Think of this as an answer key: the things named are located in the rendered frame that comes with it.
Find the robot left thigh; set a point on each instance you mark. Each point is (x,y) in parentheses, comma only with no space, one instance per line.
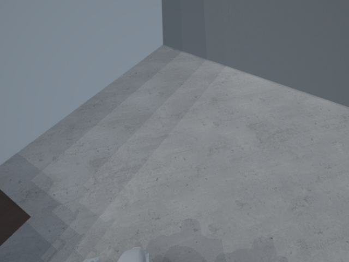
(134,255)

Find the cabinet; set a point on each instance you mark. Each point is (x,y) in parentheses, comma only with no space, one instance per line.
(12,217)

